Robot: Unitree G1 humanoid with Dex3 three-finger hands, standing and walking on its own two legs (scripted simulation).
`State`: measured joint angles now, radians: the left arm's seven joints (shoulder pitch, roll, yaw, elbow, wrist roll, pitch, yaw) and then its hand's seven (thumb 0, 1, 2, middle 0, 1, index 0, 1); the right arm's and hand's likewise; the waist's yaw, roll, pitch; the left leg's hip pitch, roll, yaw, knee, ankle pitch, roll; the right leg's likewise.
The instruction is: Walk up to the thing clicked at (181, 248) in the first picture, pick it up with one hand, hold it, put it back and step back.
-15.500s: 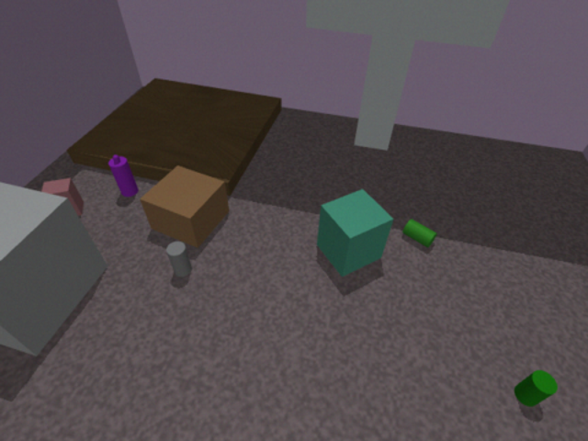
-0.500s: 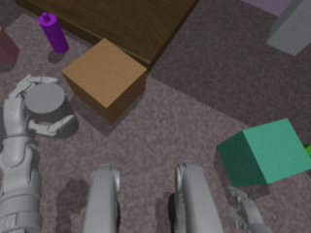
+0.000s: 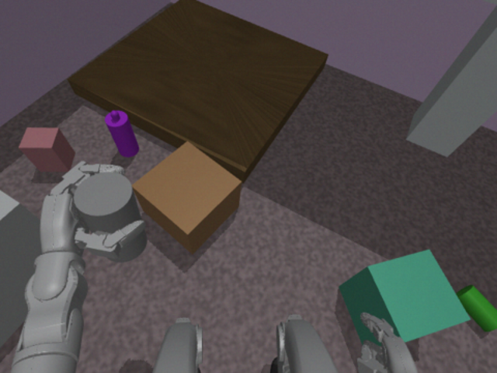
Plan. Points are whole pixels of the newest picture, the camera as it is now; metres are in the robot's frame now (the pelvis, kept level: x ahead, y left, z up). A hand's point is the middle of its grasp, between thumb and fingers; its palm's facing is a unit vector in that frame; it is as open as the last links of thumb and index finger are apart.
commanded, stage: lift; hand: left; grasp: from the side
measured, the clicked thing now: (115, 220) +0.36 +0.20 +0.01
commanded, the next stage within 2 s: hold in 1.00 s
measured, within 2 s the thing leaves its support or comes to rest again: neither
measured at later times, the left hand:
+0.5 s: hand (108, 192) +0.35 +0.18 +0.11, palm faces +0.13 -0.99 -0.01, open 10.2 cm
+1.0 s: hand (107, 170) +0.36 +0.17 +0.14, palm faces +0.13 -0.99 +0.00, open 10.2 cm
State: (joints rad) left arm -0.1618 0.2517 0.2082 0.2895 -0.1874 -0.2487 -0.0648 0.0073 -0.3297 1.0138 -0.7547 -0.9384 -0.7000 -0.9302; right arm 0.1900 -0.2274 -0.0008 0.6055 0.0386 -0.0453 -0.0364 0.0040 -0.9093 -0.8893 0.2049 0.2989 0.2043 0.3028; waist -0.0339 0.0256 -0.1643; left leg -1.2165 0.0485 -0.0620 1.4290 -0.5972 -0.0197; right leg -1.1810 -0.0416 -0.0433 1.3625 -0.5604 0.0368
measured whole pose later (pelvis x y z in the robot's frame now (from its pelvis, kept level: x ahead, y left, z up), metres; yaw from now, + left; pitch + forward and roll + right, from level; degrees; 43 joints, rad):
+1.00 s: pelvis +0.03 -0.01 +0.09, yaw +1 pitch +10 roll -2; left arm -0.11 0.18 0.16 0.35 -0.17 -0.31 -0.04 0.01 -0.33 1.01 -0.75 -0.94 -0.70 -0.93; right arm 0.22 -0.22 -0.01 0.64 0.01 -0.04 -0.03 0.01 -0.91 -0.89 0.20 0.30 0.20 0.30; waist -0.03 0.02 -0.07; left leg -0.67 0.06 -0.02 0.97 -0.47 -0.03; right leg -0.66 -0.03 -0.04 0.92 -0.43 0.03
